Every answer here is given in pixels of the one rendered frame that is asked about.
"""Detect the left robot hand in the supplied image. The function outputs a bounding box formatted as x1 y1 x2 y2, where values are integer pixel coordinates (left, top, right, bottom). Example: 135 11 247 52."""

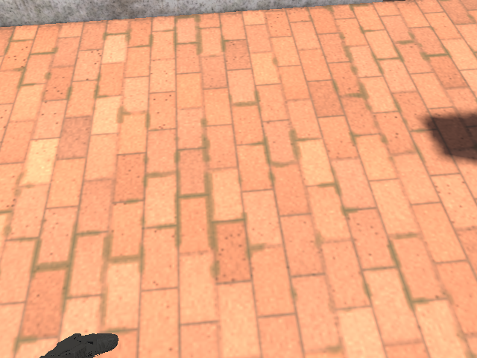
40 333 119 358

